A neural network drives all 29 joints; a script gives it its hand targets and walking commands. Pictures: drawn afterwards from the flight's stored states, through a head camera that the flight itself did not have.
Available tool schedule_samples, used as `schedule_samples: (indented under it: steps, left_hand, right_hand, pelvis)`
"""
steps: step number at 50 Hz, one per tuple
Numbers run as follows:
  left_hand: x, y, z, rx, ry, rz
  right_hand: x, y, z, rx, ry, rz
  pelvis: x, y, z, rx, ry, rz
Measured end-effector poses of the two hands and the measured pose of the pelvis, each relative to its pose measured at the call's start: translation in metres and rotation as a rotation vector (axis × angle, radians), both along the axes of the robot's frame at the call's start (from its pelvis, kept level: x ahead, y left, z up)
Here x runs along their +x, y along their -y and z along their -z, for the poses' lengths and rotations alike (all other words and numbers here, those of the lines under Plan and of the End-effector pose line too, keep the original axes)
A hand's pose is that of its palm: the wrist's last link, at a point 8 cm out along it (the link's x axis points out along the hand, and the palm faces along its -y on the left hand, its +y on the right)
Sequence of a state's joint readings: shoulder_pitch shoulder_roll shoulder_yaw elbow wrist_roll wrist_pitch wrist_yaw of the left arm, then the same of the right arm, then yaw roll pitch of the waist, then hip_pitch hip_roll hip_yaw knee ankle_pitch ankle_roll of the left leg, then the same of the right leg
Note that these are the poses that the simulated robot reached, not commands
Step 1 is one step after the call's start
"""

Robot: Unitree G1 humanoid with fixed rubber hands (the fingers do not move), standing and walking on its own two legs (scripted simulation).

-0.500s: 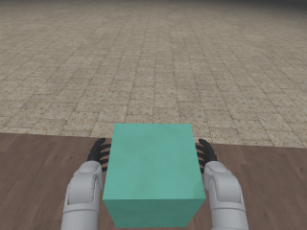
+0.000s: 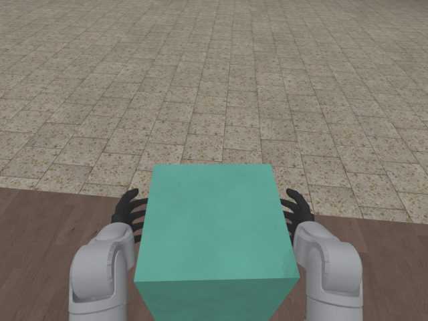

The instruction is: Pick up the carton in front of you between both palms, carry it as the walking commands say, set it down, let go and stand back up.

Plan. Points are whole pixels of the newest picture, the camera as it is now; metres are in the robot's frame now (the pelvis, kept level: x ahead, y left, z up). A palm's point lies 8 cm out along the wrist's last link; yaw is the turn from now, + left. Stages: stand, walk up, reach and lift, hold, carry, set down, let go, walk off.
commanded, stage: carry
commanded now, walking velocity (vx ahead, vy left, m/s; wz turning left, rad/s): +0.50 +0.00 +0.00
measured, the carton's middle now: (212, 248) +0.27 +0.00 +0.02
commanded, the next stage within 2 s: none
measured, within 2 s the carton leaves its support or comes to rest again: neither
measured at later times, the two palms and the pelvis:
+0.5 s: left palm (143, 120) +0.59 +0.18 +0.07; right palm (258, 126) +0.57 -0.12 +0.08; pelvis +0.32 +0.05 +0.00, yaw -2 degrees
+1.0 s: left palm (172, 45) +0.99 +0.14 +0.11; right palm (254, 49) +1.00 -0.16 +0.11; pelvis +0.63 -0.01 -0.01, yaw -1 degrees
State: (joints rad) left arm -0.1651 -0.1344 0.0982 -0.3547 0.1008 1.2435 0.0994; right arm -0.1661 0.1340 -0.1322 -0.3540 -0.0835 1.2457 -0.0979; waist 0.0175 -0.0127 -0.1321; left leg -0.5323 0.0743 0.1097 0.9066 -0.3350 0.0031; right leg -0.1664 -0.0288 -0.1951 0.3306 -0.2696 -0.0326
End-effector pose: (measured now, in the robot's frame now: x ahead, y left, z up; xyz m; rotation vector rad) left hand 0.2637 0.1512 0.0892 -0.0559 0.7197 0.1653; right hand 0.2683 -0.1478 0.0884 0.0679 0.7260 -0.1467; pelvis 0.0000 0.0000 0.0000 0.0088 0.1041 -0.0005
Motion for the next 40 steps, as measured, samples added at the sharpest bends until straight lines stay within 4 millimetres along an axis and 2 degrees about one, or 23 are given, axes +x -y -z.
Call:
schedule_samples:
  steps: [5, 9, 11, 15, 19, 23, 27, 31, 34, 36, 40]
  left_hand:
    - [0.067, -0.018, 0.000, -0.013, 0.015, -0.020]
    - [0.131, -0.032, 0.017, -0.026, 0.035, -0.002]
    - [0.161, -0.037, 0.029, -0.034, 0.017, 0.014]
    - [0.206, -0.037, 0.038, -0.025, -0.071, 0.056]
    - [0.254, -0.033, 0.032, -0.021, -0.075, 0.093]
    - [0.303, -0.030, 0.021, -0.018, -0.031, 0.096]
    - [0.357, -0.027, 0.011, -0.013, 0.028, 0.069]
    - [0.423, -0.017, 0.004, -0.004, 0.094, 0.038]
    - [0.478, -0.007, 0.003, 0.022, 0.134, 0.018]
    - [0.510, -0.004, 0.005, 0.046, 0.100, 0.009]
    - [0.565, -0.001, 0.007, 0.057, 0.006, 0.000]
  right_hand:
    - [0.070, -0.018, 0.001, -0.004, 0.015, -0.013]
    - [0.127, -0.032, 0.015, -0.017, 0.036, 0.005]
    - [0.152, -0.037, 0.024, -0.029, 0.017, 0.016]
    - [0.185, -0.037, 0.035, -0.032, -0.071, 0.052]
    - [0.224, -0.034, 0.027, -0.038, -0.077, 0.081]
    - [0.275, -0.031, 0.015, -0.042, -0.033, 0.078]
    - [0.337, -0.027, 0.006, -0.038, 0.026, 0.051]
    - [0.410, -0.017, 0.004, -0.015, 0.093, 0.032]
    - [0.473, -0.007, 0.010, -0.010, 0.135, -0.005]
    - [0.511, -0.004, 0.014, -0.022, 0.101, -0.042]
    - [0.574, -0.001, 0.012, -0.027, 0.009, -0.072]
  pelvis:
    - [0.064, -0.014, 0.005, 0.007, 0.007, 0.005]
    - [0.125, -0.033, 0.025, 0.006, 0.033, 0.026]
    - [0.151, -0.041, 0.029, 0.016, 0.033, 0.035]
    - [0.193, -0.052, 0.014, -0.006, 0.022, 0.058]
    - [0.238, -0.055, 0.000, -0.031, 0.014, 0.052]
    - [0.289, -0.051, -0.005, -0.042, 0.011, 0.041]
    - [0.347, -0.041, 0.000, -0.034, 0.022, 0.034]
    - [0.409, -0.026, 0.016, -0.017, 0.040, 0.017]
    - [0.455, -0.012, 0.035, -0.017, 0.062, 0.003]
    - [0.476, -0.005, 0.035, -0.019, 0.062, 0.002]
    - [0.516, 0.006, 0.021, -0.003, 0.047, -0.002]
